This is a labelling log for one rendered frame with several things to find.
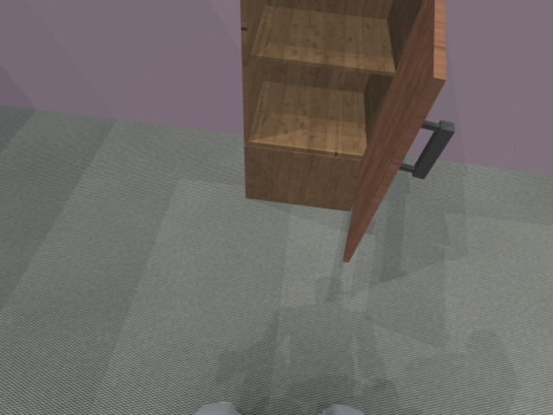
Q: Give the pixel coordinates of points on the cupboard door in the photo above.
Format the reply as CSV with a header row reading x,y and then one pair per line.
x,y
420,76

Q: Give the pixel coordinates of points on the handle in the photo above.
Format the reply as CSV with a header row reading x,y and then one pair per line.
x,y
433,149

